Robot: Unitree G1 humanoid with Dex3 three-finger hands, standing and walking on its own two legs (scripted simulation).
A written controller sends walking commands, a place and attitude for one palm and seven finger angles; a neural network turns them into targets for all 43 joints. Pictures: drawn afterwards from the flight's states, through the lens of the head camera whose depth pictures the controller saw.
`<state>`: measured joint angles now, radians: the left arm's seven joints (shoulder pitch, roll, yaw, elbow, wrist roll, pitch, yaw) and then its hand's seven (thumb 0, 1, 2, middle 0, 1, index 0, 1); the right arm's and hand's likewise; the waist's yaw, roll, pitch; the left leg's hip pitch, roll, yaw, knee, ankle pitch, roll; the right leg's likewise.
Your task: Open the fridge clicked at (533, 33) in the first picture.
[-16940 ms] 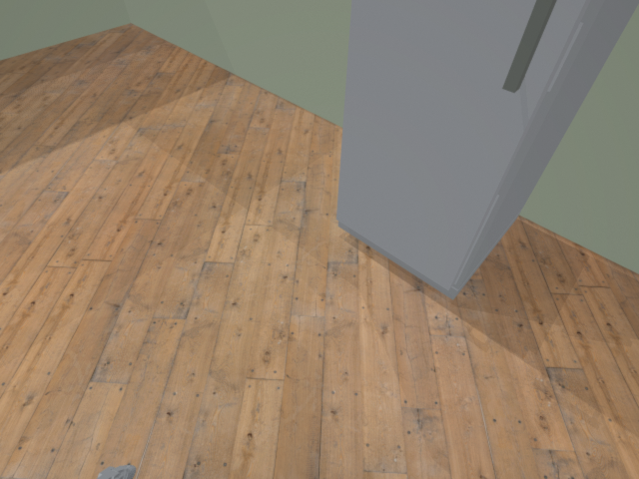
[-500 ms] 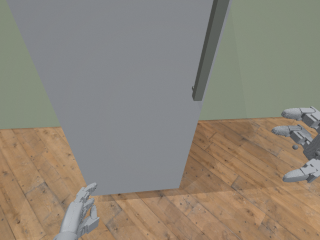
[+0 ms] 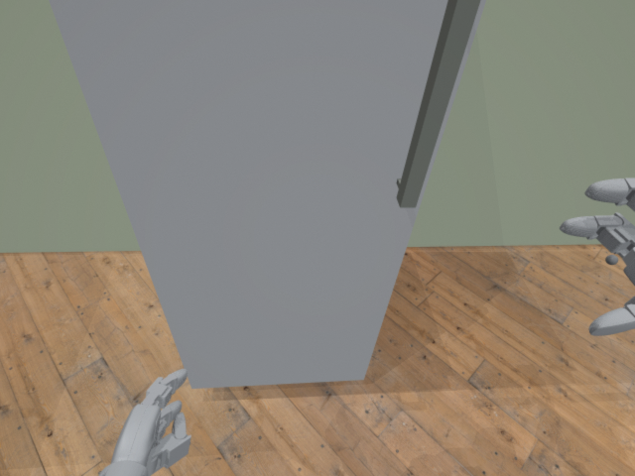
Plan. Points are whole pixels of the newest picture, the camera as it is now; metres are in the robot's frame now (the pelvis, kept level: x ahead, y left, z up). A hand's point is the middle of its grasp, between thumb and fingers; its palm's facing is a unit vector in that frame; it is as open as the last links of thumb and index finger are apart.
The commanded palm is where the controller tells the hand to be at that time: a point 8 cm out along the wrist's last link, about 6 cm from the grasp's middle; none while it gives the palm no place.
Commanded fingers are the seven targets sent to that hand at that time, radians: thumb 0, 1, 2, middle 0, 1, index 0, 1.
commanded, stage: raise the hand to about handle height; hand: right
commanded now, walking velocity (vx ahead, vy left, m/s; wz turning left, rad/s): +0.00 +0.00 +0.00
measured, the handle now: (429, 97) +0.55 -0.14 +0.26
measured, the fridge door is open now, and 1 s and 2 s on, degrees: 0 0 0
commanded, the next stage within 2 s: move the hooked fingers beside the handle in 0.22 s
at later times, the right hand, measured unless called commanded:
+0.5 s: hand (620, 252) +0.29 -0.29 +0.22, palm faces +0.02 +1.00 -0.07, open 14.0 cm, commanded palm +0.26 -0.32 +0.23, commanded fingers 0.00 0.50 -0.30 0.30 1.20 0.30 1.20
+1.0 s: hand (546, 210) +0.35 -0.24 +0.22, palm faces -0.05 +1.00 -0.05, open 14.0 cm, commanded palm +0.33 -0.29 +0.23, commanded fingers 0.00 0.50 -0.30 0.30 1.20 0.30 1.20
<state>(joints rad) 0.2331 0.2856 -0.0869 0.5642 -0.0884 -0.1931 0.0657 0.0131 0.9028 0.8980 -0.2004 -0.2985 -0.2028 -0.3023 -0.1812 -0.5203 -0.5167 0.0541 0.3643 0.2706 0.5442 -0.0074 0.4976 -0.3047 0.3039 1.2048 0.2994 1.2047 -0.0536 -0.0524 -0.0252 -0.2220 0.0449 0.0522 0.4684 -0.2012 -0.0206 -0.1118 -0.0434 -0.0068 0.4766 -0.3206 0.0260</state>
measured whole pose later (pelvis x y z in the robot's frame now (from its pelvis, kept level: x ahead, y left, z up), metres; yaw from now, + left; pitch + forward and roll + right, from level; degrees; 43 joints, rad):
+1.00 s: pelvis +0.00 -0.01 +0.00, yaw +0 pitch +0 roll +0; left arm 0.24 0.27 -0.09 0.59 -0.08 -0.14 0.09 0.01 0.90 0.90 -0.20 -0.30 -0.20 -0.30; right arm -0.46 -0.47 -0.37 0.29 0.27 0.28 0.43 -0.01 0.50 -0.30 0.30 1.20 0.30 1.20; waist -0.04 -0.04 -0.03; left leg -0.25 0.06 0.05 0.45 -0.19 -0.03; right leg -0.14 -0.03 -0.01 0.46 -0.31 0.02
